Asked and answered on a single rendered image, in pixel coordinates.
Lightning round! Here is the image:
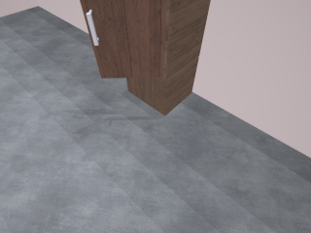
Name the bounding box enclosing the cupboard door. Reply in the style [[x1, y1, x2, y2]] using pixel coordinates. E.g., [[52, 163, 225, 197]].
[[80, 0, 167, 79]]

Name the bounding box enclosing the handle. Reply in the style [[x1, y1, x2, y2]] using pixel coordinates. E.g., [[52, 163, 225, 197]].
[[86, 10, 99, 46]]

